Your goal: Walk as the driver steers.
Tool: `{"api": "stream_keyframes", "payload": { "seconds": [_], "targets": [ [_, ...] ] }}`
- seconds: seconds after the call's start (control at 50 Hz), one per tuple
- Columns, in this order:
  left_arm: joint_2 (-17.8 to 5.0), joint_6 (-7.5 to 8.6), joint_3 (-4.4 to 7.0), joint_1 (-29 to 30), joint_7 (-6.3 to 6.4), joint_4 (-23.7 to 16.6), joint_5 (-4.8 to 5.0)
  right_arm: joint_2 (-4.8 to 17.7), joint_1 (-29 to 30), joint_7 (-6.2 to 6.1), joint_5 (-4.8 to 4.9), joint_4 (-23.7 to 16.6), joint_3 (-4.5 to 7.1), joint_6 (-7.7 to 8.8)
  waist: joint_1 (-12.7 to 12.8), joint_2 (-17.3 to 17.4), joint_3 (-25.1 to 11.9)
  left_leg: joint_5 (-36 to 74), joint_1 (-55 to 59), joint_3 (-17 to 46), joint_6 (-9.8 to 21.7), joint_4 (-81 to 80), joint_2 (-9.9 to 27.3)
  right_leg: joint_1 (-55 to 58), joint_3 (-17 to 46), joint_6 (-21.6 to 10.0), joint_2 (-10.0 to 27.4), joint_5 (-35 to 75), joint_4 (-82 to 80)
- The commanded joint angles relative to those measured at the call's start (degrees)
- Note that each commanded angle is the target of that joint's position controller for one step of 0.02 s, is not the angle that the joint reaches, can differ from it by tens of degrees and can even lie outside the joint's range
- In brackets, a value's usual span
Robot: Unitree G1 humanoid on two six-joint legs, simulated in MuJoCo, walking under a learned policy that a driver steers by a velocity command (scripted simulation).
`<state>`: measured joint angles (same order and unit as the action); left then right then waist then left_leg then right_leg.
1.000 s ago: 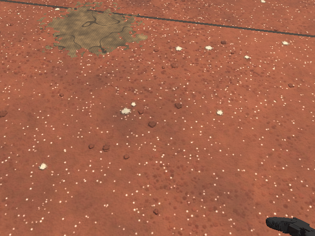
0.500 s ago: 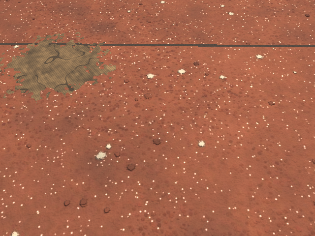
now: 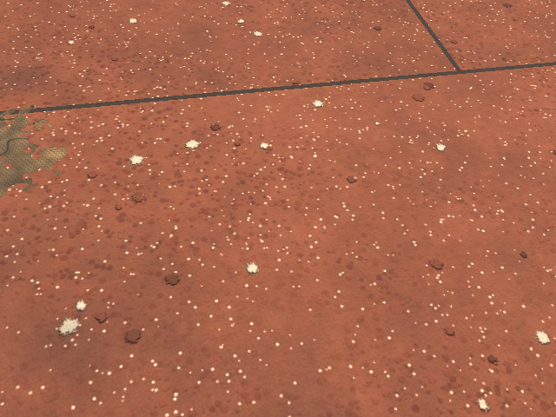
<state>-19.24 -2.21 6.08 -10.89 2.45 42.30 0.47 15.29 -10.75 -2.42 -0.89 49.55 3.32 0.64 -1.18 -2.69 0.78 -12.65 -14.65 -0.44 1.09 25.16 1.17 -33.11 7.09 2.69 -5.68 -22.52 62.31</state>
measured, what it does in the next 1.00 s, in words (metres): walks ahead: right foot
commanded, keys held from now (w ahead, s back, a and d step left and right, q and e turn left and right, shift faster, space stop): no key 0.54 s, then w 0.46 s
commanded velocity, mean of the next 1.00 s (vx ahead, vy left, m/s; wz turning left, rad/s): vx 0.13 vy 0.00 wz -0.09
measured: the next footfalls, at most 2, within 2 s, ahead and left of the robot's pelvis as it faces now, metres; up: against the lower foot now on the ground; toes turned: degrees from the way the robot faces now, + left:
right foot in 0.24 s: +0.03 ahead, -0.15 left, +0.00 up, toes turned -2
right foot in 1.28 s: +0.45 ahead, -0.14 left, +0.00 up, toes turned -5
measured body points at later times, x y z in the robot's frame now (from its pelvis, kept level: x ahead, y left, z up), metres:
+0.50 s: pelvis +0.01 -0.04 -0.01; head +0.02 -0.04 +0.44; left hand +0.18 +0.20 -0.11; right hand +0.07 -0.32 -0.14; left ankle +0.01 +0.11 -0.74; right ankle -0.01 -0.15 -0.74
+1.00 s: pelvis +0.11 +0.01 +0.00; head +0.12 +0.04 +0.45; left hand +0.27 +0.27 -0.12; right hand +0.05 -0.25 -0.12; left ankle +0.04 +0.09 -0.74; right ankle +0.15 -0.16 -0.67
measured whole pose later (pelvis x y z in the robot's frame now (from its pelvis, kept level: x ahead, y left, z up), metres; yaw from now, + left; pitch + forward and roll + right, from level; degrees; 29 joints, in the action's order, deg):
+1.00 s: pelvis +0.11 +0.01 +0.00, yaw -3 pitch +0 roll -2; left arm -16.6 3.8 4.4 -9.5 -0.4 47.5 1.2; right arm 13.0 -24.0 0.9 -0.1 58.4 1.6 5.5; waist -3.7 -1.8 0.4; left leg -15.0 -1.3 -2.4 3.3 15.8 -0.8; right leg -32.9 0.3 -1.7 4.3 -9.7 56.2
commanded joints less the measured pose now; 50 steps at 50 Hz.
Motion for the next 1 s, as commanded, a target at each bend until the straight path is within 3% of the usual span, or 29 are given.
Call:
{"api": "stream_keyframes", "payload": {
  "seconds": [0.02, 0.12, 0.18, 0.22, 0.24, 0.26, 0.28, 0.3, 0.32, 0.36, 0.54, 0.58, 0.62, 0.64, 0.66, 0.7, 0.74, 0.76, 0.78, 0.8, 0.82, 0.84, 0.86, 0.88, 0.94, 1.0],
  "targets": [
    [-2.28, 0.27, 0.45, -0.83, 0.26, -3.50, 0.48, 7.46, 1.62, -0.47, 0.23, -3.48, 1.11, 0.38, 0.65, 10.64, -2.06, 18.24, 8.13, 9.32, 10.66, -7.84, 12.00, -4.45, -0.72, 2.11, 1.73, 1.44, 2.62],
    [0.32, 0.58, -1.60, 3.23, -0.47, -5.44, 0.01, 10.13, 0.62, -0.23, 0.79, -2.61, 1.71, 0.02, -1.37, 13.28, -3.35, 19.65, 9.09, 7.36, 11.17, -6.92, 12.89, 6.89, -5.27, 2.72, 5.80, -0.53, -17.53],
    [-1.19, 0.48, -1.29, 1.89, -0.81, -4.60, 0.29, 11.29, -0.05, 0.57, 1.58, -1.88, 1.97, -0.10, -1.12, 13.32, -3.07, 22.15, 7.80, 8.14, 11.32, -4.96, 13.24, 14.28, -8.08, 1.29, 5.01, 3.32, -28.75],
    [-1.45, 0.48, -1.08, -1.26, -1.03, -2.90, -0.06, 9.81, -0.80, 0.89, 2.52, -0.88, 1.44, 0.00, 1.10, 11.21, -2.44, 21.13, 5.00, 7.11, 8.26, -2.25, 11.57, 23.04, -8.29, -1.84, 4.59, 15.66, -44.15],
    [-3.65, 0.33, -0.63, -2.00, -0.69, -3.02, -0.26, 8.44, -2.60, 1.20, 1.87, -0.37, 0.87, 0.57, 0.74, 8.42, -4.60, 16.50, 0.93, 6.01, 4.69, -0.39, 10.18, 30.83, -3.68, -3.62, 8.26, 23.39, -44.39],
    [-7.69, -0.08, 0.01, -3.62, -0.11, -3.38, -0.94, 4.98, -3.42, 1.95, -0.61, -1.52, -0.29, 1.44, -1.07, -2.82, -9.10, 3.11, -4.92, 1.17, 0.53, 7.34, 5.67, 38.63, 6.03, -7.09, 17.82, 42.19, -39.76],
    [-5.05, 0.06, -1.00, 0.37, -0.73, -3.26, -1.49, 3.02, -3.14, 1.99, -0.28, -1.60, -0.77, 1.72, -2.18, -8.82, -8.27, -7.86, -3.83, -0.42, -2.22, 4.46, 2.92, 30.98, 7.71, -13.24, 21.31, 39.56, -39.96],
    [-1.92, 0.78, -1.68, 3.56, -1.54, -4.30, -1.52, 5.82, -0.34, 1.70, -0.29, -1.56, -0.40, 1.44, -0.99, -5.41, -5.97, -4.67, -0.97, -0.08, -3.50, 3.62, 2.91, 27.28, 6.23, -13.05, 18.31, 30.49, -41.27],
    [-0.88, 1.33, -1.95, 4.04, -1.83, -3.40, -1.77, 6.42, 0.95, 1.68, -0.20, -1.56, -0.24, 1.25, -0.90, -5.37, -5.27, 0.38, -0.14, -0.19, -3.63, 2.17, 2.82, 26.65, 3.96, -10.33, 15.11, 23.54, -41.29],
    [-2.09, 2.09, -1.76, 3.51, -2.13, -2.86, -1.56, 8.32, 0.44, 1.15, 0.02, -0.45, 0.24, 0.43, -0.12, -4.36, -2.02, 4.24, 1.14, -0.38, -3.70, 1.84, 2.85, 23.19, 2.07, -7.47, 12.16, 20.06, -41.31],
    [-1.25, 2.42, -2.23, 2.84, -1.73, 0.53, -1.08, 6.93, -0.79, 0.86, 0.38, 3.62, 0.17, 0.15, -0.42, 1.20, -0.66, 5.76, 4.90, -0.51, -3.43, -0.64, 2.88, 21.43, -0.23, -6.17, 9.85, 18.53, -40.01],
    [-2.39, 2.07, -1.69, 1.16, -1.51, 1.92, -0.57, 6.42, -1.69, 0.68, 0.89, 4.78, 0.26, -0.01, 0.15, 0.01, -1.02, -5.53, 3.29, -3.75, -2.95, 2.55, 0.26, 21.36, 0.25, -7.39, 9.17, 0.83, -41.69],
    [-4.97, 1.92, -0.85, -1.76, -1.41, 2.78, -0.10, 5.61, 0.74, 0.67, 1.49, 3.61, 0.24, 0.51, 2.20, -4.45, 3.08, -13.31, -5.30, -5.43, -1.72, 10.44, -1.86, 20.20, 9.23, -11.41, 14.28, -20.67, -48.12],
    [-6.11, 2.33, -0.53, -2.95, -1.36, 3.24, 0.12, 5.24, 2.32, 0.87, 1.88, 2.47, 0.16, 1.19, 2.79, -7.01, 5.28, -13.91, -9.11, -4.29, -0.54, 14.30, -1.40, 20.05, 15.53, -13.96, 18.36, -24.71, -51.38],
    [-6.34, 3.01, -0.37, -3.61, -1.22, 3.63, 0.27, 5.46, 3.15, 1.21, 2.32, 1.79, 0.25, 2.01, 2.94, -8.27, 6.64, -14.69, -11.40, -1.76, 0.91, 17.84, 0.26, 19.55, 19.82, -15.76, 21.27, -24.14, -53.11],
    [-5.14, 4.30, -0.52, -2.54, -1.18, 3.53, 0.43, 6.11, 2.33, 2.21, 3.10, 1.73, 0.58, 3.53, 1.77, -8.22, 6.31, -18.05, -14.24, 1.15, 3.58, 19.77, 2.82, 22.19, 20.72, -16.33, 23.28, -18.17, -52.95],
    [-4.69, 4.41, -0.62, 2.78, -1.41, 2.26, 1.42, 5.60, -2.43, 3.10, 3.04, 3.95, 0.63, 4.65, -2.05, -5.44, 4.37, -11.36, -2.89, -0.94, 5.17, 8.32, 2.12, 17.83, 12.50, -13.27, 19.31, -10.43, -50.71],
    [-4.31, 4.14, -0.70, 4.81, -1.51, 1.91, 1.52, 5.20, -7.73, 3.30, 2.54, 6.83, 0.93, 4.85, -4.65, -4.11, 2.41, -2.02, 7.87, -3.65, 4.49, 2.55, -0.43, 12.97, 7.09, -11.39, 15.66, -7.08, -47.14],
    [-2.23, 4.19, -1.22, 5.20, -1.58, 1.62, 0.93, 5.91, -12.56, 3.35, 1.77, 9.17, 1.43, 4.70, -6.02, -1.06, 0.99, -0.13, 15.42, -1.79, 3.57, 1.34, -0.47, 8.42, 2.23, -9.29, 11.98, -3.66, -40.03],
    [2.20, 4.54, -2.51, 5.71, -1.92, 0.66, 0.02, 9.24, -18.79, 2.95, 1.34, 10.17, 2.16, 4.67, -7.28, 11.10, -1.34, -8.22, 22.12, 14.23, 6.01, -6.65, 10.59, 0.98, -5.76, -5.14, 6.15, -2.71, -21.24],
    [1.47, 5.55, -2.15, 6.26, -1.56, -1.95, 1.17, 15.24, -20.80, 3.66, 0.95, 9.79, 3.10, 5.20, -6.94, 21.86, 0.16, -18.02, 23.60, 38.36, 14.40, -16.10, 21.65, -10.57, -6.23, -3.90, 1.40, -11.37, -8.17],
    [-1.70, 6.40, -1.43, 5.13, -1.49, -0.94, 2.46, 11.76, -15.99, 3.62, 0.60, 8.21, 1.92, 5.87, -4.65, 13.72, 3.72, -23.60, 20.55, 39.27, 15.57, -16.95, 22.63, -14.26, -1.18, -4.80, 5.79, -9.67, -0.01],
    [-2.38, 6.96, -1.28, 3.57, -1.89, 0.04, 2.72, 8.82, -12.49, 3.40, 1.07, 6.80, 1.16, 6.20, -2.91, 10.53, 6.07, -23.74, 19.87, 33.51, 13.28, -16.74, 20.13, -16.51, -0.79, -5.88, 8.21, -2.78, 1.73],
    [-2.27, 7.24, -1.14, 2.53, -2.04, 1.25, 2.07, 8.38, -10.23, 3.47, 1.23, 5.86, 0.89, 6.28, -1.88, 8.89, 5.91, -19.33, 19.39, 27.95, 11.04, -16.99, 17.59, -16.14, -2.18, -6.27, 9.97, 2.47, 1.26],
    [-1.18, 7.21, -0.90, 4.30, -2.80, 1.62, 0.61, 5.56, -11.67, 3.46, 0.80, 6.05, -0.27, 5.76, -1.96, 8.79, 4.39, 2.29, 18.61, 15.28, 7.91, -17.42, 12.63, -12.22, -4.75, -5.25, 11.89, 12.59, -4.02],
    [1.03, 6.75, -1.44, 7.51, -3.26, 0.54, 0.42, 6.29, -14.59, 2.62, 0.70, 6.76, -0.38, 5.04, -2.57, 7.67, 3.85, 17.22, 18.62, 8.89, 8.30, -17.33, 10.88, -11.96, -7.22, -3.16, 11.33, 17.41, -9.79]
  ]
}}
Velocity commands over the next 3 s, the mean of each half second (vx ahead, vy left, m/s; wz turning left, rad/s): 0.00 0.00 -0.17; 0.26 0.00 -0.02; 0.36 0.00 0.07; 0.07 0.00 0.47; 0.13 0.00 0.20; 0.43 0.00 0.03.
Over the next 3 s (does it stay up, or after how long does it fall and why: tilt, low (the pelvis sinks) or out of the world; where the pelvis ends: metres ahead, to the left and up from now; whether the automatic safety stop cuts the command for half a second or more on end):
stays up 0.69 0.07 -0.01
